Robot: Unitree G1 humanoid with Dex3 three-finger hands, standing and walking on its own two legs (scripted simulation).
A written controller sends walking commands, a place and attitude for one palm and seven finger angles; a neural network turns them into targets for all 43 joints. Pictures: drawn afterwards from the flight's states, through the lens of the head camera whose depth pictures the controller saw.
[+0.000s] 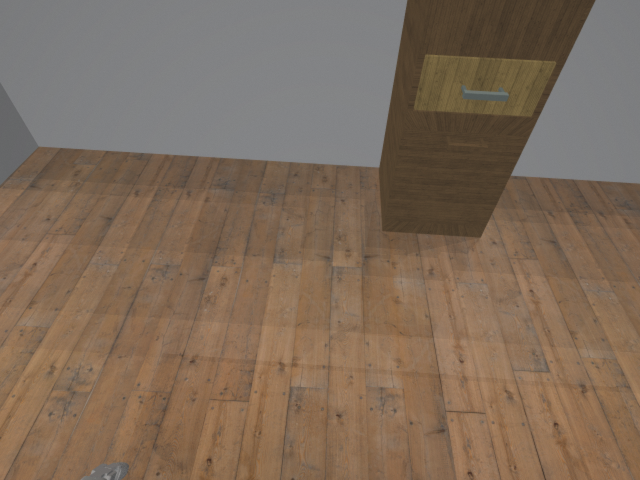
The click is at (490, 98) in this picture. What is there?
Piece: drawer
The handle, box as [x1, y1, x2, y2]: [461, 85, 508, 101]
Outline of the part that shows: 461,87 463,92 463,98 506,101 508,94 501,87 499,87 498,92 467,90 464,85 462,85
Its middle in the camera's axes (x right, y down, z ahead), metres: +0.51 -0.46 +1.21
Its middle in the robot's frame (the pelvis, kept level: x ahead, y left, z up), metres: +1.23 -0.46 -0.09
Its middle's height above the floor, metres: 0.68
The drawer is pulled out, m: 0.00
